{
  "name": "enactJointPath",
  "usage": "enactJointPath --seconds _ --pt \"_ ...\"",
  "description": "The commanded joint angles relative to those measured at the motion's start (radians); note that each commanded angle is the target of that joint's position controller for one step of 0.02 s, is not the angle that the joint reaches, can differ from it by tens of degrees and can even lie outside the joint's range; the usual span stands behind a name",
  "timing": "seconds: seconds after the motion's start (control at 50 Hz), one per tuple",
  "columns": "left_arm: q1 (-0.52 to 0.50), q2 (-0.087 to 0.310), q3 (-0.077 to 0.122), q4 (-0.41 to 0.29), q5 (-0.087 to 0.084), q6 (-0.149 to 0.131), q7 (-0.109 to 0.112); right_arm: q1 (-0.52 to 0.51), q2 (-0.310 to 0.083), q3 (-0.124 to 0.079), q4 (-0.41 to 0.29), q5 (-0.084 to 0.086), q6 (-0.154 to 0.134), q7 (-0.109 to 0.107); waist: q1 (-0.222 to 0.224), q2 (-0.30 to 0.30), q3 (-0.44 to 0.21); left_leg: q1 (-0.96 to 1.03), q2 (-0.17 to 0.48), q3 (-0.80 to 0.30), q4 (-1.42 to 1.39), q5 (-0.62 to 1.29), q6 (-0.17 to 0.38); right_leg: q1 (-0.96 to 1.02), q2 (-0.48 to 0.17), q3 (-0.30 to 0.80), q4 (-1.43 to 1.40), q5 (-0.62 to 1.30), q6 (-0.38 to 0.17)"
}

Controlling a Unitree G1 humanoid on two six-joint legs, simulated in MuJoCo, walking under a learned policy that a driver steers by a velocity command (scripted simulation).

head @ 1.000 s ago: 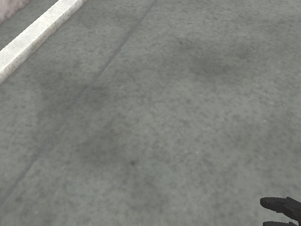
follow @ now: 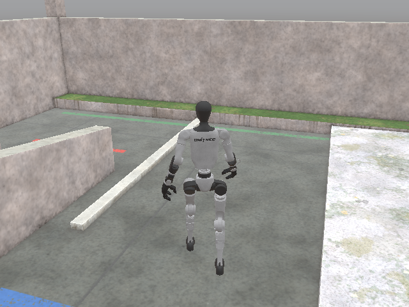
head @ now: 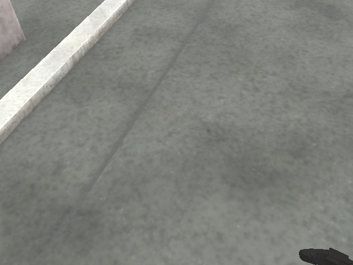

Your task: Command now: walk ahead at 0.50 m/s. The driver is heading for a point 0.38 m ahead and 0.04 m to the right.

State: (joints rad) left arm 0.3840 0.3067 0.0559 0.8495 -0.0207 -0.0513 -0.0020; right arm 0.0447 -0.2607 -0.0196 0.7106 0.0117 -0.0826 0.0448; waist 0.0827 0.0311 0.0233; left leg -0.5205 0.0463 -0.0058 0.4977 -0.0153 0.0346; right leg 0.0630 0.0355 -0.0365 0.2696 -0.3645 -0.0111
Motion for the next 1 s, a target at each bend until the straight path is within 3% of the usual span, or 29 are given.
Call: enactJointPath --seconds 0.02,0.04,0.06,0.08,0.1,0.12,0.14,0.16,0.2,0.26,0.3,0.34,0.4,0.44,0.48,0.5,0.52,0.54,0.56,0.58,0.62,0.64,0.68,0.74,0.8,0.82,0.84,0.88,1.0 --pt "-0.026 0.145 0.029 -0.047 0.007 0.007 0.013 0.229 -0.197 -0.079 0.009 -0.004 -0.015 -0.011 -0.177 -0.082 -0.157 0.373 -0.017 0.020 -0.017 -0.030 0.074 -0.090 -0.207 0.059 0.324 0.733 -0.106" --pt "0.044 0.065 -0.001 -0.082 0.025 -0.004 0.011 0.367 -0.294 -0.102 0.028 -0.022 -0.011 -0.019 -0.184 0.078 -0.324 0.755 0.223 -0.309 0.016 -0.061 0.190 -0.409 -0.105 0.008 0.690 0.426 -0.047" --pt "0.102 0.008 -0.020 -0.076 0.019 -0.024 0.006 0.407 -0.291 -0.101 0.044 -0.008 -0.006 -0.014 -0.167 0.255 -0.405 0.921 0.339 -0.686 -0.133 -0.270 0.285 -0.684 0.032 0.092 0.917 -0.217 -0.013" --pt "0.010 0.115 0.006 -0.085 -0.008 -0.040 -0.001 0.376 -0.206 -0.076 0.039 0.004 -0.007 -0.015 -0.195 0.156 -0.302 0.857 0.311 -0.645 -0.183 -0.388 0.243 -0.797 -0.027 0.167 1.005 -0.208 -0.025" --pt "-0.072 0.140 0.013 -0.113 -0.022 -0.050 -0.005 0.301 -0.182 -0.066 0.029 0.003 -0.006 -0.017 -0.177 0.110 -0.175 0.725 0.284 -0.512 -0.206 -0.340 0.210 -0.832 -0.079 0.133 0.990 -0.111 -0.035" --pt "-0.114 0.133 0.012 -0.120 -0.009 -0.053 -0.001 0.240 -0.162 -0.060 0.021 -0.005 -0.006 -0.017 -0.152 0.043 -0.107 0.598 0.248 -0.420 -0.231 -0.239 0.197 -0.804 -0.120 0.111 0.944 -0.025 -0.031" --pt "-0.119 0.124 0.017 -0.120 0.003 -0.048 -0.001 0.200 -0.135 -0.052 0.016 -0.014 -0.008 -0.015 -0.121 0.037 -0.063 0.501 0.214 -0.349 -0.262 -0.147 0.191 -0.760 -0.150 0.111 0.892 0.035 -0.024" --pt "-0.096 0.108 0.016 -0.114 0.005 -0.039 -0.003 0.180 -0.123 -0.048 0.016 -0.022 -0.012 -0.015 -0.094 0.061 -0.061 0.442 0.193 -0.308 -0.289 -0.092 0.190 -0.702 -0.168 0.115 0.870 0.072 -0.016" --pt "-0.071 0.073 0.010 -0.104 0.008 -0.020 -0.001 0.176 -0.127 -0.051 0.031 -0.014 -0.023 -0.015 -0.071 0.058 -0.052 0.382 0.176 -0.235 -0.332 -0.008 0.207 -0.666 -0.176 0.101 0.827 0.101 0.005" --pt "-0.157 0.058 0.005 -0.136 0.018 -0.011 0.005 0.203 -0.158 -0.059 0.061 -0.012 -0.027 -0.027 -0.082 0.028 -0.005 0.368 0.164 -0.158 -0.370 0.076 0.214 -0.729 -0.183 0.091 0.686 0.220 0.037" --pt "-0.213 0.039 -0.001 -0.149 0.023 -0.018 0.001 0.203 -0.162 -0.057 0.075 -0.014 -0.018 -0.035 -0.091 0.024 0.015 0.352 0.123 -0.071 -0.350 0.262 0.183 -0.688 -0.159 0.067 0.529 0.327 0.043" --pt "-0.279 0.015 -0.010 -0.163 0.025 -0.029 -0.008 0.238 -0.171 -0.057 0.096 -0.013 -0.009 -0.043 -0.121 0.025 0.006 0.346 0.091 -0.010 -0.323 0.353 0.154 -0.605 -0.116 0.030 0.386 0.442 0.040" --pt "-0.326 0.026 -0.006 -0.177 0.020 -0.034 -0.022 0.281 -0.181 -0.056 0.130 -0.007 0.008 -0.050 -0.138 0.038 -0.016 0.424 0.120 -0.024 -0.271 0.353 0.141 -0.561 -0.084 0.041 0.289 0.506 0.022" --pt "-0.318 0.053 0.002 -0.179 0.027 -0.037 -0.030 0.267 -0.186 -0.059 0.142 -0.002 0.020 -0.055 -0.118 0.052 -0.030 0.482 0.148 -0.052 -0.205 0.348 0.122 -0.545 -0.078 0.063 0.248 0.448 -0.008" --pt "-0.220 0.084 0.017 -0.147 0.038 -0.040 -0.030 0.228 -0.187 -0.060 0.146 0.002 0.031 -0.060 -0.053 0.044 -0.072 0.499 0.132 -0.055 -0.078 0.389 0.088 -0.422 -0.054 0.049 0.180 0.457 -0.043" --pt "-0.152 0.127 0.031 -0.123 0.046 -0.044 -0.023 0.253 -0.166 -0.054 0.148 -0.007 0.033 -0.060 -0.035 -0.009 -0.130 0.473 0.067 -0.028 0.055 0.352 0.051 -0.279 -0.075 0.055 0.150 0.690 -0.067" --pt "-0.096 0.189 0.038 -0.123 0.065 -0.041 -0.016 0.336 -0.112 -0.034 0.139 -0.035 0.024 -0.057 -0.061 -0.147 -0.266 0.288 -0.008 -0.002 0.279 0.040 0.000 0.014 -0.245 0.209 0.259 1.108 -0.152" --pt "-0.084 0.131 0.019 -0.117 0.064 -0.026 -0.013 0.464 -0.036 -0.006 0.178 -0.027 0.026 -0.049 -0.082 -0.307 -0.397 0.099 -0.092 -0.028 0.539 -0.612 -0.059 0.199 -0.432 0.441 0.249 1.206 -0.322" --pt "-0.076 0.073 0.004 -0.114 0.039 -0.012 -0.020 0.431 -0.125 -0.027 0.193 -0.009 0.036 -0.045 -0.052 -0.212 -0.405 0.083 -0.068 -0.113 0.615 -0.706 -0.069 0.131 -0.404 0.469 0.203 1.006 -0.318" --pt "-0.144 0.072 0.002 -0.115 0.024 -0.005 -0.021 0.355 -0.155 -0.039 0.174 0.010 0.051 -0.048 -0.061 -0.161 -0.288 0.023 -0.037 -0.100 0.641 -0.666 -0.076 0.026 -0.373 0.421 0.152 0.787 -0.285" --pt "-0.266 0.053 -0.007 -0.124 0.030 0.002 -0.018 0.268 -0.138 -0.045 0.160 -0.001 0.090 -0.070 -0.092 -0.100 -0.143 0.041 0.016 -0.079 0.552 -0.564 -0.092 -0.209 -0.316 0.350 0.055 0.473 -0.229" --pt "-0.306 0.060 -0.004 -0.122 0.041 0.007 -0.015 0.273 -0.123 -0.043 0.161 -0.005 0.107 -0.079 -0.117 -0.140 -0.116 0.111 0.027 -0.072 0.468 -0.520 -0.098 -0.308 -0.281 0.311 0.014 0.364 -0.206" --pt "-0.337 0.058 -0.001 -0.113 0.054 0.012 -0.009 0.298 -0.091 -0.037 0.182 -0.012 0.118 -0.092 -0.131 -0.178 -0.113 0.227 0.009 -0.037 0.336 -0.465 -0.104 -0.396 -0.237 0.243 -0.016 0.300 -0.195" --pt "-0.337 0.061 0.000 -0.087 0.040 0.018 0.002 0.297 -0.080 -0.036 0.204 -0.019 0.117 -0.089 -0.130 -0.159 -0.138 0.345 0.001 -0.013 0.156 -0.268 -0.082 -0.422 -0.222 0.207 -0.022 0.139 -0.183" --pt "-0.306 0.027 -0.014 -0.050 0.031 0.026 0.006 0.266 -0.087 -0.036 0.202 -0.045 0.114 -0.081 -0.132 -0.118 -0.075 0.426 0.016 -0.029 -0.017 -0.145 -0.034 -0.502 -0.167 0.179 -0.021 -0.163 -0.086" --pt "-0.292 0.026 -0.016 -0.042 0.038 0.028 0.004 0.245 -0.122 -0.039 0.187 -0.042 0.111 -0.085 -0.109 -0.071 -0.026 0.372 0.068 -0.082 -0.083 -0.209 -0.008 -0.494 -0.130 0.154 0.015 -0.184 -0.045" --pt "-0.270 0.028 -0.009 -0.043 0.036 0.032 0.008 0.215 -0.170 -0.054 0.206 -0.027 0.107 -0.086 -0.064 0.060 0.019 0.219 0.051 -0.083 -0.100 -0.414 0.016 -0.414 -0.070 0.085 0.048 -0.100 -0.016" --pt "-0.277 0.031 -0.008 -0.028 0.039 0.034 0.017 0.180 -0.096 -0.036 0.211 -0.031 0.083 -0.084 -0.066 0.080 0.019 0.130 0.043 -0.082 -0.158 -0.453 -0.011 -0.282 -0.064 0.069 0.125 0.045 -0.012" --pt "-0.258 0.022 -0.008 0.029 0.031 0.036 0.019 0.209 -0.093 -0.032 0.252 -0.017 0.054 -0.082 -0.083 0.009 -0.027 0.248 0.022 -0.052 -0.097 -0.180 -0.032 -0.260 -0.069 0.061 0.159 0.261 -0.032"
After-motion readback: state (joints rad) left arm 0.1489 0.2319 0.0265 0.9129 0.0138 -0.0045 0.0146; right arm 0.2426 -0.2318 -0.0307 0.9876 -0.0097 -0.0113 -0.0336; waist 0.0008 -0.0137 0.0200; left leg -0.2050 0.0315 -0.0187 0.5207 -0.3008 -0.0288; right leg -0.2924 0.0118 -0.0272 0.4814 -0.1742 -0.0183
